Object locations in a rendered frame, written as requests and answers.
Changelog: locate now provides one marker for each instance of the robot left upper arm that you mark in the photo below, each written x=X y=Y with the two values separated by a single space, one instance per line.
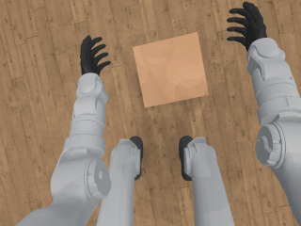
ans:
x=77 y=187

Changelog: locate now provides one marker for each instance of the robot left hand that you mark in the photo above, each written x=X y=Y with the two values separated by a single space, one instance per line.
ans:
x=89 y=61

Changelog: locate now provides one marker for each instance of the carton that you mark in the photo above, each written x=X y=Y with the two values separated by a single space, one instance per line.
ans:
x=171 y=70

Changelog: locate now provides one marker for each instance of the robot right shin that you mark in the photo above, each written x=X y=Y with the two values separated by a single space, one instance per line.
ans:
x=201 y=140

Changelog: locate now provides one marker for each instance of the robot right upper arm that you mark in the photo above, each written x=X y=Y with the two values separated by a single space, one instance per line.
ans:
x=279 y=147

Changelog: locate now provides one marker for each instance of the left robot foot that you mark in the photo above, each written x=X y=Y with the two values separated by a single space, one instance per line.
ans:
x=139 y=144

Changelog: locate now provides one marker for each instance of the robot left forearm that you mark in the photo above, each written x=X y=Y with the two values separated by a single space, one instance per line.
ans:
x=87 y=121

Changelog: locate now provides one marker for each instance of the robot right hand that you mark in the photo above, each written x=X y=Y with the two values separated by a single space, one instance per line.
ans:
x=254 y=28

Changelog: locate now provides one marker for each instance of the robot right forearm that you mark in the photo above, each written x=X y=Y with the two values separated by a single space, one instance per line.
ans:
x=274 y=87

